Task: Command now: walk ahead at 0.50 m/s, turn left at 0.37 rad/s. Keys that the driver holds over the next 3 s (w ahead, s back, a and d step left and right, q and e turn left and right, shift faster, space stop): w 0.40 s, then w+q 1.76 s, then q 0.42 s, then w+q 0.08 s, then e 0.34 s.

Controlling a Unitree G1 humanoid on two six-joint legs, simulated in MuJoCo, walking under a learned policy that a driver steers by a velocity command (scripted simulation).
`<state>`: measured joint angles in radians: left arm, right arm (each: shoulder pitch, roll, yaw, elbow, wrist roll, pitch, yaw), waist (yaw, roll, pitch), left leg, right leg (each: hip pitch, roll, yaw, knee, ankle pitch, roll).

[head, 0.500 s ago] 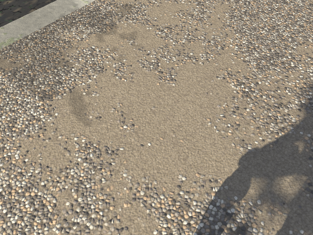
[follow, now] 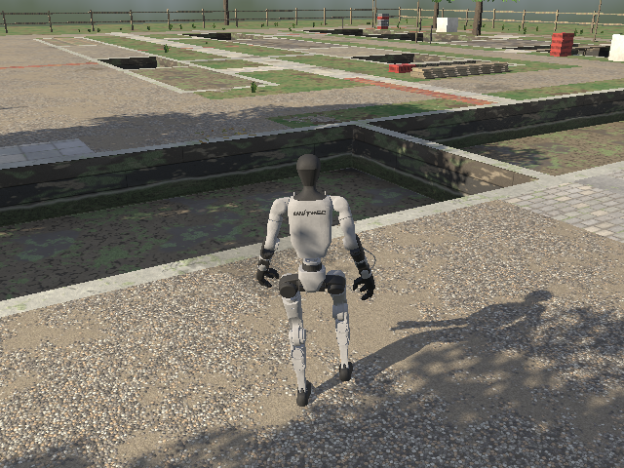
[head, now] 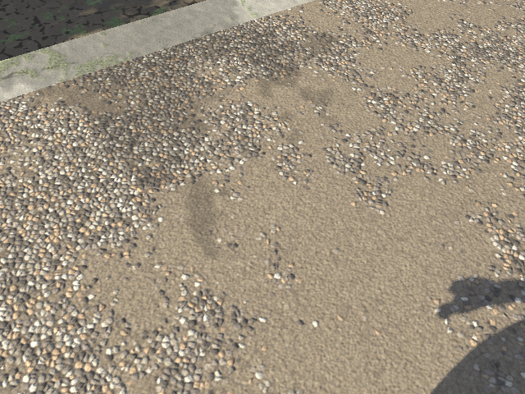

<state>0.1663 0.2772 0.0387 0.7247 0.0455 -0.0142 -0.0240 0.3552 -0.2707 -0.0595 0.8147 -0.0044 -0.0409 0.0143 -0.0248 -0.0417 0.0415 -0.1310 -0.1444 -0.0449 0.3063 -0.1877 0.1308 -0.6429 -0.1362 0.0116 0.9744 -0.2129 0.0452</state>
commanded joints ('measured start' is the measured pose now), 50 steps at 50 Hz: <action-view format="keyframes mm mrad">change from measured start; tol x32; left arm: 1 -35 61 13 -58 -1 -3 -4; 10 -193 67 6 -120 -16 -29 -14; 15 346 282 77 11 21 -52 33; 50 126 69 10 24 4 -11 8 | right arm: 1 38 -128 -27 -38 3 -26 -3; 35 -357 -24 39 -119 -31 -1 48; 41 95 -171 -34 -10 -60 -8 14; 50 -54 -141 -33 -12 7 -18 -9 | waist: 1 -3 84 -4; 15 135 -182 -345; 50 58 57 -54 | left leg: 1 35 261 -198 -136 318 111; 13 173 263 -118 260 878 10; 16 -424 15 -84 1013 -295 -45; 17 -469 84 -89 1025 -223 -44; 40 -78 44 165 189 -12 65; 42 467 495 -602 87 -48 293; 50 -23 272 -238 -90 351 168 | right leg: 1 -39 10 -23 -113 137 0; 13 429 182 -91 -487 75 -150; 16 887 -276 743 -680 -44 -346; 21 465 -97 226 -787 129 -253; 39 773 -117 -200 -480 967 -158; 41 486 -77 -234 26 605 -113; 42 38 145 -201 393 -316 -55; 50 75 24 -6 104 -99 -5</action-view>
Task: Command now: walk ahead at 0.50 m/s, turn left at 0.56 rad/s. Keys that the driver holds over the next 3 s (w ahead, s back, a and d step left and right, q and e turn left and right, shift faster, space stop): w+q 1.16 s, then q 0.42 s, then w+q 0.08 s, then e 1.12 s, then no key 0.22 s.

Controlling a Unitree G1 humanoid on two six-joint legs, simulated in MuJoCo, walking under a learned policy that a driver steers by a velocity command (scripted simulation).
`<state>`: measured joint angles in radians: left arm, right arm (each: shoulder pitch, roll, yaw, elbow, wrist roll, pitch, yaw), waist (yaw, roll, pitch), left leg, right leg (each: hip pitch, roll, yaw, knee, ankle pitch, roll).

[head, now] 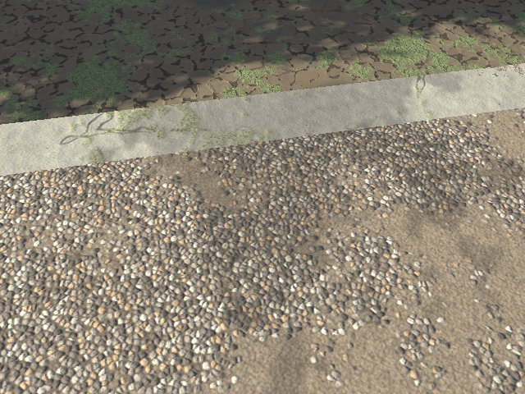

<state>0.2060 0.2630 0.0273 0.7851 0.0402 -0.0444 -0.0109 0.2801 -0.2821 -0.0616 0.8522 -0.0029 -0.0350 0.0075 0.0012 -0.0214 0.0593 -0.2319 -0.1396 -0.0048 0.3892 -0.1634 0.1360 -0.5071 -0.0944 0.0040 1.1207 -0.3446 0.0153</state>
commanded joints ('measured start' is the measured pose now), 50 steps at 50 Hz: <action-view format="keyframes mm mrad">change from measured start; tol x32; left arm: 1 54 80 21 -49 8 24 -7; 12 -288 94 10 -184 -11 3 -14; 18 243 281 67 -92 21 -33 39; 50 120 119 32 -67 4 3 3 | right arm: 1 34 -142 -35 -47 3 -25 -2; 50 -32 -123 -29 -119 0 5 -9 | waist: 1 25 40 -59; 15 -15 107 -36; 19 48 -320 -388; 50 28 36 -77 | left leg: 1 61 256 -275 -189 293 159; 16 154 216 -356 124 589 12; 20 -404 74 -135 898 -314 -49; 34 -403 195 26 419 147 -91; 42 -110 52 146 185 -109 33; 45 589 492 -741 -71 -193 268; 50 133 298 -299 -131 302 148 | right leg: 1 -76 -19 -4 -79 72 33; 11 -175 46 1 -451 306 27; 16 271 123 -5 -622 191 -41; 19 785 -371 791 -846 -78 -219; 24 361 -177 229 -916 170 -158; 42 581 -184 -245 -562 1045 -108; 45 -165 95 -152 299 -209 15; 50 -72 -47 15 34 -10 12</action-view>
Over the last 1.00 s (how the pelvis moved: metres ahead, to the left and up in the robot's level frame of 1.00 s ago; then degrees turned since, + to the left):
0.56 0.04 0.00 20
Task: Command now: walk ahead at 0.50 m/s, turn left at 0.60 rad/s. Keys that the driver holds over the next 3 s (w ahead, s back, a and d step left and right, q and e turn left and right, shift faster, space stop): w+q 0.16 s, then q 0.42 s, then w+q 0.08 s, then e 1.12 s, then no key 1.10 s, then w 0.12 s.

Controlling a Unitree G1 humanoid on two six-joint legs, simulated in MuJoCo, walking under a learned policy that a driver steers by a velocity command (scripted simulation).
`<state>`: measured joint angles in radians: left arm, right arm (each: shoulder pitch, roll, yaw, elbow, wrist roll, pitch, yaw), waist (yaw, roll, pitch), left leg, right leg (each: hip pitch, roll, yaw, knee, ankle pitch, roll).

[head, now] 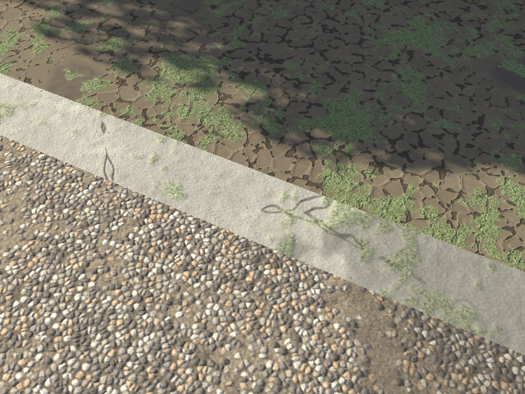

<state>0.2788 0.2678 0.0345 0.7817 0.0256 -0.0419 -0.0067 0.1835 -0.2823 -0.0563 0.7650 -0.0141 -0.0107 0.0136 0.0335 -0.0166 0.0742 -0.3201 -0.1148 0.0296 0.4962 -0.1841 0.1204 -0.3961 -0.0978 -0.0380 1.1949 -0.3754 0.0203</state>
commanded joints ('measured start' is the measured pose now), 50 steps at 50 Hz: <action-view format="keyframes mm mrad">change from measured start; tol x32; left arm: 1 57 110 26 -62 25 16 -5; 14 -283 78 7 -180 2 7 -8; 21 115 195 35 -127 -26 2 18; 50 75 59 38 -39 -12 77 0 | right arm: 1 66 -119 -32 -33 13 -30 -11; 21 385 -140 -43 1 -2 -8 -45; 50 17 -76 14 -19 2 10 -56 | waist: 1 4 39 -101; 20 -18 -242 -436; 50 -27 116 -100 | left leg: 1 194 256 -322 -248 343 169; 17 255 153 -373 42 736 -2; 19 75 57 -307 421 359 -59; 20 -124 -105 -166 743 -543 -84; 22 -184 -15 -150 895 -397 -98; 41 348 343 -310 -306 -60 -49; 50 273 379 -89 -148 534 87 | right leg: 1 -160 -37 49 -61 26 16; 17 53 145 52 -681 289 -37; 21 605 -384 501 -623 1375 -254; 23 370 -287 380 -781 773 -255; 29 171 -187 105 -882 674 -239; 33 134 -204 111 -1010 -38 -212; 50 -69 81 12 -289 -101 -9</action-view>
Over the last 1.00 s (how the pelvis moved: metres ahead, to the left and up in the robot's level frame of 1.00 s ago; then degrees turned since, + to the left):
0.51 0.10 -0.01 35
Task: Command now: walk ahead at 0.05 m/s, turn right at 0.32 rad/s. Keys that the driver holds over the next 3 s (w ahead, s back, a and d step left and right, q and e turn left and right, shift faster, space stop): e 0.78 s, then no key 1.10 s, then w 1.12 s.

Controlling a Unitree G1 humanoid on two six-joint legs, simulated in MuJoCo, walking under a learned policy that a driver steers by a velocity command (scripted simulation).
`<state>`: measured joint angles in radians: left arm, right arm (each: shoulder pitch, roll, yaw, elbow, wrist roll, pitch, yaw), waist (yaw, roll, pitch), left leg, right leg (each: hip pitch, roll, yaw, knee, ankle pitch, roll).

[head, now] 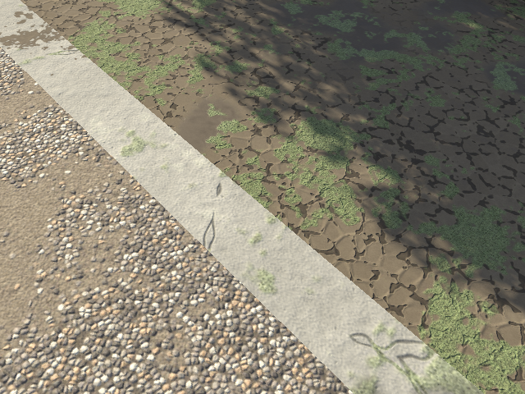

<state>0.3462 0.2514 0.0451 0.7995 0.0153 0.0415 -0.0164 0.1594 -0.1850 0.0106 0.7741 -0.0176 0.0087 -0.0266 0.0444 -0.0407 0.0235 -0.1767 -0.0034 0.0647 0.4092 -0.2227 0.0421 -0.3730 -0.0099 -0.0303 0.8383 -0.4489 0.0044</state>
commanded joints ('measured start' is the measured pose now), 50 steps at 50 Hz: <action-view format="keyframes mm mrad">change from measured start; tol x16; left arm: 1 -9 77 29 -66 2 -1 7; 9 -1 56 29 -95 -5 1 -7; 12 90 297 87 -90 5 -25 4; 50 -107 92 24 -141 -3 40 1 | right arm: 1 30 -171 -56 -27 4 -7 -19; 50 35 -189 -63 -84 1 -6 -8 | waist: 1 -40 162 -50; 9 -7 153 -69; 12 34 -306 -30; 15 -36 -38 9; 37 -87 -64 -71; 39 -3 283 -79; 50 -57 194 -53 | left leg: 1 127 267 -119 -54 554 167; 9 38 281 -62 86 379 100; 12 -400 -39 17 583 -425 -55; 20 -400 16 -101 673 -116 -87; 33 -258 -44 -132 342 -173 -60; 37 5 -39 -141 -30 -19 -22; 39 152 366 -570 -192 132 115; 42 -48 275 -372 -120 312 186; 50 80 197 -242 -81 286 168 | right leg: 1 -91 -10 1 50 -21 10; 8 45 5 -57 -187 42 -34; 10 189 -2 8 -429 278 -63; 12 278 -374 536 -533 826 -261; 19 302 -162 296 -512 713 -213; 36 144 -93 566 -424 542 -178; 39 -182 210 209 -41 -126 -22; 43 -103 125 162 326 -6 15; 50 -40 98 119 24 -35 39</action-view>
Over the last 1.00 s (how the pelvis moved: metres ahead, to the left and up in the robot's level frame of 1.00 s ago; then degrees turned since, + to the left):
0.27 0.01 0.01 21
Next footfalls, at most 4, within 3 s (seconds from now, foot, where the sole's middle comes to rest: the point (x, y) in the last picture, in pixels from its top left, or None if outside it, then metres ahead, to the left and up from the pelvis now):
0.20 right None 0.02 -0.10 -0.78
0.76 left None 0.10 0.07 -0.78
1.14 right None -0.05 -0.08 -0.78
2.66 right None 0.35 -0.24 -0.78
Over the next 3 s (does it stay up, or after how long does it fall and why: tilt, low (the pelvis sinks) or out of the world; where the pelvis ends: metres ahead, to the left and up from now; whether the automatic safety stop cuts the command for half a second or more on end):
stays up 0.37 -0.20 0.00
